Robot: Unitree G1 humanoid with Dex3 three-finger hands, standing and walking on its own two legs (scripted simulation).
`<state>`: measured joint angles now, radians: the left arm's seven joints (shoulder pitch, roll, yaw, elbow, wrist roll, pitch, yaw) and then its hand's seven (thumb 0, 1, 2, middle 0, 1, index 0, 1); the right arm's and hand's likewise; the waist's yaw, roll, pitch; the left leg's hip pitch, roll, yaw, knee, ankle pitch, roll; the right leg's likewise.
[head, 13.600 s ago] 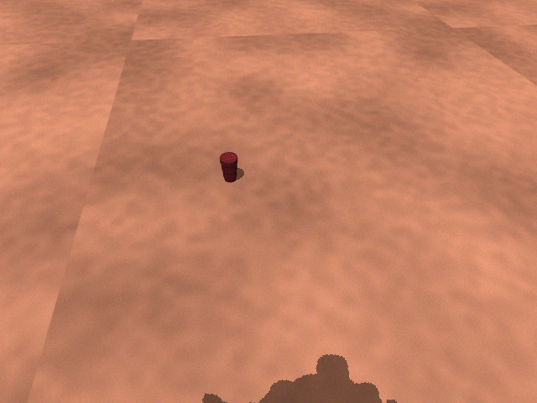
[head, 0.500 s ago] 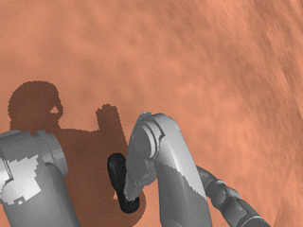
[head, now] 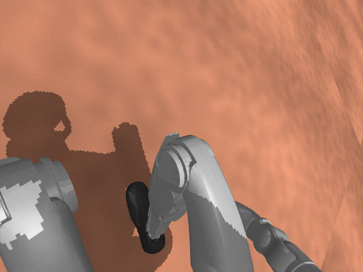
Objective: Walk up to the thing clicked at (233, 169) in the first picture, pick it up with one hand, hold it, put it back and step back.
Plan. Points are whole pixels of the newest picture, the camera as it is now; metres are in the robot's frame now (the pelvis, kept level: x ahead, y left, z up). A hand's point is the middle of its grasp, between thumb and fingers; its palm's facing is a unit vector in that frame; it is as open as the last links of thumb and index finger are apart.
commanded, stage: settle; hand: left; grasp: from the side
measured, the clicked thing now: out of the picture +0.42 +0.31 -0.21
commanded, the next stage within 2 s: lift in 1.74 s
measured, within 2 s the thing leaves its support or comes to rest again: leaves its support in 0.06 s
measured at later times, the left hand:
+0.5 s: hand out of the picture +0.40 +0.34 -0.07, palm faces +0.41 -0.91 -0.01, open 11.9 cm
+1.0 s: hand out of the picture +0.39 +0.34 +0.01, palm faces +0.39 -0.92 -0.05, open 11.9 cm
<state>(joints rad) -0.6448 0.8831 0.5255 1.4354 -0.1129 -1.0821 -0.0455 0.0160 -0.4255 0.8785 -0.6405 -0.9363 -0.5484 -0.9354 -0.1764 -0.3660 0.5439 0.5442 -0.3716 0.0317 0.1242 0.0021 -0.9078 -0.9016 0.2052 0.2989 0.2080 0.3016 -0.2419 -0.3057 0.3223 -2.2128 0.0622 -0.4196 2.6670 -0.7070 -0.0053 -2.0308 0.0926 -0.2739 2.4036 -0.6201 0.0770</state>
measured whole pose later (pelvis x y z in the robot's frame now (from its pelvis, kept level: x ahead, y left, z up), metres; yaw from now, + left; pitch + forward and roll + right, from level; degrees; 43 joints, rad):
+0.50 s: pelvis +0.01 -0.01 +0.02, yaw +3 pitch +18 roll -15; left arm -0.55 0.67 0.47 1.01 -0.14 -0.80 -0.11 0.03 -0.56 1.04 -0.66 -0.99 -0.56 -1.00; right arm -0.06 -0.34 0.31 0.57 -0.24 0.05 0.13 0.00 -0.91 -0.90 0.21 0.30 0.21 0.30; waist -0.16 -0.16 0.12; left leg -2.25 0.06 -0.31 2.57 -0.68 0.00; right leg -2.09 0.05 -0.21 2.38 -0.64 0.05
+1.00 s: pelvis +0.03 -0.02 +0.05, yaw +9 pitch +29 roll -8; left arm -0.54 0.52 0.47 0.85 -0.19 -0.63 -0.24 0.03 -0.57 1.05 -0.67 -0.97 -0.58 -0.98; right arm 0.03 -0.29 0.12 0.65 -0.11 0.06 0.08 0.01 -0.90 -0.90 0.20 0.30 0.21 0.30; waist -0.11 -0.04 -0.04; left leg -2.24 0.06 -0.18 2.41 -0.70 -0.02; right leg -2.14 0.01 -0.12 2.33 -0.71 0.01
